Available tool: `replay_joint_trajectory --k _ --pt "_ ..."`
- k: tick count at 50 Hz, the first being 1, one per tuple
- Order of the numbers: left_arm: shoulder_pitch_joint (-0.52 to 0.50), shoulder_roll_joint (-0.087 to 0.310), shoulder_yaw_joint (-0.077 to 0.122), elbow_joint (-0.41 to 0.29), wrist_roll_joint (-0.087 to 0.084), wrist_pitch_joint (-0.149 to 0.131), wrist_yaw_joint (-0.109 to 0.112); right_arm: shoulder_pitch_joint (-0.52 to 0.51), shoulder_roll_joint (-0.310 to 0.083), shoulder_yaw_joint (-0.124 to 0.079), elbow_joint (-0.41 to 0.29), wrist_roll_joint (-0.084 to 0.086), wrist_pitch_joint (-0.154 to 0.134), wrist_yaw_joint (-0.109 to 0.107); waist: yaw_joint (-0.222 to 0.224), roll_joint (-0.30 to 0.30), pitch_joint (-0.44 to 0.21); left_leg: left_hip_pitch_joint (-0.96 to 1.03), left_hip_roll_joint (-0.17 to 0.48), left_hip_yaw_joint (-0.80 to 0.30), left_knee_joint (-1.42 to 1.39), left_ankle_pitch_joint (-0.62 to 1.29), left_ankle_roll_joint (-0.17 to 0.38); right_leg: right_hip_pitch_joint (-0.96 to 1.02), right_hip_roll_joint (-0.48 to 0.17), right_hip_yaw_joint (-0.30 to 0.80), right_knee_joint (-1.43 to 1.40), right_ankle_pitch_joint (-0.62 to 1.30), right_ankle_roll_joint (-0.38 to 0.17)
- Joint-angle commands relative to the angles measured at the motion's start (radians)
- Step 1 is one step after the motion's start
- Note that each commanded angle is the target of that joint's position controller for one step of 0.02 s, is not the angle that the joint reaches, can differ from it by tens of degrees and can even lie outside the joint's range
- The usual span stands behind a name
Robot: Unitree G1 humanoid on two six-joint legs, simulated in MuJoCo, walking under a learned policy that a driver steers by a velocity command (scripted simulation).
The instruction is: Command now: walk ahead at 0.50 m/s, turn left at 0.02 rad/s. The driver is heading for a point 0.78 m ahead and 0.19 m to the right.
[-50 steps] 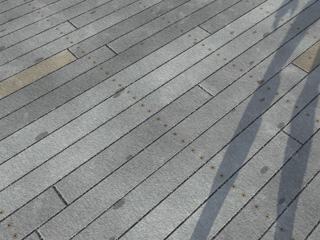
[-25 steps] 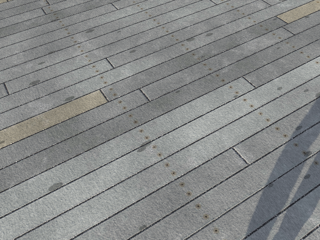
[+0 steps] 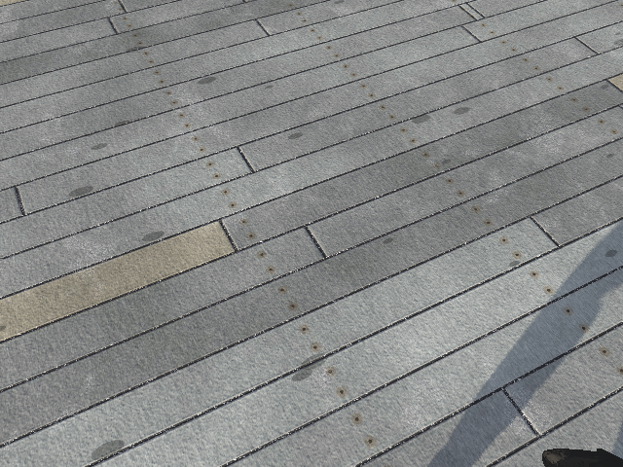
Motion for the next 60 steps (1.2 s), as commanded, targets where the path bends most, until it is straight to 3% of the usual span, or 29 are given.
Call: replay_joint_trajectory --k 1,3,6,9,13,18,20,22,23,24,25,26,27,28,29,32,38,43,45,46,47,48,49,50,51,52,53,55,60 --pt "-0.098 0.125 0.026 -0.113 0.0 -0.039 -0.003 0.173 -0.131 -0.04 0.006 -0.004 0.002 -0.004 -0.1 0.086 -0.086 0.444 0.288 -0.414 -0.291 -0.032 0.191 -0.488 -0.098 0.02 0.165 0.1 -0.006" --pt "-0.062 0.095 0.027 -0.1 0.01 -0.018 -0.001 0.124 -0.107 -0.034 0.008 -0.012 -0.008 0.001 -0.043 0.115 -0.057 0.3 0.242 -0.321 -0.355 0.064 0.181 -0.377 -0.13 0.026 0.094 0.174 0.01" --pt "-0.089 0.062 0.021 -0.109 0.019 0.004 0.005 0.136 -0.133 -0.042 0.038 -0.006 -0.025 -0.003 -0.026 0.096 -0.03 0.238 0.231 -0.234 -0.405 0.16 0.2 -0.385 -0.137 0.014 -0.001 0.258 0.038" --pt "-0.196 0.047 0.015 -0.138 0.024 0.0 0.001 0.175 -0.152 -0.046 0.068 -0.003 -0.022 -0.015 -0.055 0.073 -0.001 0.251 0.209 -0.164 -0.423 0.187 0.18 -0.412 -0.131 0.008 -0.192 0.433 0.047" --pt "-0.317 0.031 0.003 -0.165 0.01 -0.01 -0.018 0.232 -0.183 -0.051 0.109 0.001 -0.017 -0.024 -0.106 0.07 0.02 0.294 0.208 -0.081 -0.433 0.156 0.147 -0.36 -0.093 -0.027 -0.391 0.592 0.033" --pt "-0.406 0.049 0.005 -0.221 0.002 -0.009 -0.046 0.279 -0.19 -0.059 0.164 0.005 0.005 -0.031 -0.123 0.065 0.047 0.495 0.284 -0.037 -0.363 0.234 0.114 -0.426 -0.067 -0.014 -0.469 0.467 -0.027" --pt "-0.367 0.069 0.014 -0.226 0.007 -0.009 -0.054 0.257 -0.205 -0.064 0.164 0.006 0.018 -0.039 -0.091 0.086 0.011 0.539 0.286 -0.005 -0.267 0.479 0.087 -0.35 -0.029 -0.058 -0.478 0.372 -0.059" --pt "-0.148 0.136 0.057 -0.172 0.01 -0.005 -0.047 0.236 -0.204 -0.061 0.15 0.001 0.037 -0.053 0.02 0.078 -0.129 0.484 0.226 0.075 0.036 0.757 0.035 -0.029 0.054 -0.117 -0.513 0.379 -0.106" --pt "0.019 0.22 0.088 -0.144 0.009 0.002 -0.035 0.251 -0.178 -0.045 0.119 -0.019 0.035 -0.064 0.075 -0.029 -0.246 0.253 0.18 0.104 0.344 0.513 -0.007 0.277 -0.087 0.106 -0.496 0.434 -0.172" --pt "0.043 0.29 0.101 -0.139 -0.004 0.002 -0.036 0.357 -0.047 -0.001 0.093 -0.038 0.007 -0.042 -0.007 -0.272 -0.344 -0.192 -0.033 0.041 0.675 -0.308 -0.075 0.614 -0.302 0.638 -0.606 0.217 -0.356" --pt "0.064 0.193 0.074 -0.149 -0.008 0.002 -0.034 0.278 -0.133 -0.017 0.101 -0.008 -0.027 -0.027 0.054 -0.165 -0.374 -0.313 -0.01 -0.129 0.775 -0.402 -0.057 0.654 -0.311 0.735 -0.706 0.093 -0.341" --pt "0.016 0.165 0.065 -0.158 0.002 -0.001 -0.029 0.182 -0.173 -0.028 0.065 0.025 -0.05 -0.017 0.06 -0.126 -0.24 -0.379 0.034 -0.131 0.775 -0.319 -0.038 0.551 -0.283 0.604 -0.726 0.147 -0.302" --pt "-0.039 0.157 0.064 -0.174 0.008 -0.003 -0.026 0.133 -0.164 -0.023 0.052 0.021 -0.062 -0.021 0.035 -0.028 -0.165 -0.358 0.074 -0.12 0.717 -0.24 -0.031 0.418 -0.247 0.504 -0.734 0.239 -0.281" --pt "-0.091 0.135 0.057 -0.188 0.014 -0.002 -0.023 0.112 -0.166 -0.029 0.049 -0.002 -0.064 -0.028 0.002 0.011 -0.107 -0.31 0.1 -0.116 0.635 -0.195 -0.039 0.289 -0.22 0.432 -0.752 0.347 -0.272" --pt "-0.122 0.115 0.05 -0.203 0.025 -0.003 -0.019 0.122 -0.166 -0.034 0.046 -0.012 -0.056 -0.03 -0.033 -0.011 -0.095 -0.24 0.119 -0.125 0.592 -0.167 -0.046 0.203 -0.194 0.388 -0.772 0.431 -0.268" --pt "-0.13 0.12 0.054 -0.214 0.017 -0.003 -0.007 0.134 -0.132 -0.032 0.039 -0.021 -0.027 -0.033 -0.065 -0.035 -0.066 -0.189 0.117 -0.103 0.471 -0.132 -0.089 0.076 -0.161 0.312 -0.817 0.517 -0.281" --pt "-0.044 0.157 0.069 -0.192 0.002 0.01 0.022 -0.08 -0.082 -0.012 -0.022 -0.013 -0.029 -0.025 0.009 -0.052 -0.019 -0.082 0.042 -0.081 0.063 0.239 -0.125 -0.033 -0.074 0.216 -0.811 0.429 -0.202" --pt "0.01 0.148 0.071 -0.174 -0.004 0.027 0.029 -0.129 -0.132 -0.029 -0.047 0.003 -0.046 -0.009 0.009 -0.076 -0.022 -0.03 0.021 -0.127 -0.061 0.176 -0.096 0.091 -0.125 0.347 -0.698 0.358 -0.173" --pt "-0.01 0.142 0.072 -0.181 0.001 0.034 0.029 -0.053 -0.153 -0.041 -0.028 0.004 -0.055 -0.01 -0.039 -0.103 -0.04 0.072 0.019 -0.11 -0.1 0.109 -0.06 0.107 -0.121 0.378 -0.621 0.394 -0.151" --pt "-0.016 0.111 0.061 -0.189 0.005 0.034 0.027 0.039 -0.179 -0.055 -0.007 -0.004 -0.059 -0.016 -0.084 -0.094 -0.098 0.224 0.042 -0.112 -0.123 0.103 -0.027 0.079 -0.075 0.351 -0.519 0.427 -0.123" --pt "-0.014 0.051 0.039 -0.207 0.018 0.03 0.022 0.182 -0.23 -0.07 0.006 -0.02 -0.061 -0.025 -0.145 -0.001 -0.231 0.472 0.198 -0.252 -0.1 0.046 0.035 -0.032 -0.013 0.271 -0.259 0.32 -0.087" --pt "0.12 -0.007 0.02 -0.238 -0.009 0.02 0.022 0.272 -0.308 -0.091 0.041 -0.026 -0.043 -0.023 -0.094 0.326 -0.356 0.786 0.416 -0.693 -0.177 -0.172 0.194 -0.378 0.124 0.129 0.057 -0.095 -0.021" --pt "0.118 0.092 0.034 -0.218 -0.017 0.018 0.025 0.261 -0.223 -0.074 0.034 -0.002 -0.037 -0.017 -0.109 0.272 -0.302 0.76 0.44 -0.808 -0.231 -0.382 0.191 -0.512 0.041 0.144 0.202 -0.119 -0.008" --pt "0.017 0.151 0.052 -0.225 -0.013 0.022 0.025 0.219 -0.161 -0.058 0.022 -0.001 -0.033 -0.02 -0.135 0.169 -0.175 0.645 0.394 -0.658 -0.247 -0.363 0.147 -0.545 0.006 0.135 0.244 -0.026 0.0" --pt "-0.045 0.143 0.053 -0.236 -0.001 0.028 0.028 0.165 -0.143 -0.047 0.017 -0.015 -0.028 -0.02 -0.121 0.096 -0.093 0.518 0.35 -0.525 -0.253 -0.152 0.127 -0.508 -0.017 0.105 0.233 0.041 0.013" --pt "-0.079 0.13 0.056 -0.248 0.012 0.028 0.029 0.127 -0.121 -0.039 0.025 -0.022 -0.024 -0.018 -0.1 0.085 -0.037 0.418 0.312 -0.422 -0.255 0.093 0.129 -0.477 -0.03 0.102 0.192 0.071 0.024" --pt "-0.068 0.112 0.058 -0.251 0.013 0.033 0.026 0.11 -0.109 -0.033 0.03 -0.03 -0.026 -0.017 -0.069 0.109 -0.032 0.355 0.287 -0.337 -0.252 0.297 0.125 -0.417 -0.044 0.098 0.162 0.074 0.031" --pt "-0.043 0.064 0.05 -0.25 0.009 0.045 0.025 0.098 -0.105 -0.032 0.05 -0.023 -0.031 -0.011 -0.041 0.13 -0.049 0.302 0.256 -0.222 -0.253 0.553 0.141 -0.351 -0.038 0.061 0.075 0.058 0.047" --pt "-0.121 0.013 0.023 -0.272 0.021 0.054 0.013 0.069 -0.167 -0.047 0.094 -0.002 -0.006 -0.024 -0.044 0.127 -0.106 0.262 0.231 -0.069 -0.278 0.664 0.151 -0.206 -0.036 -0.001 -0.251 0.305 0.057"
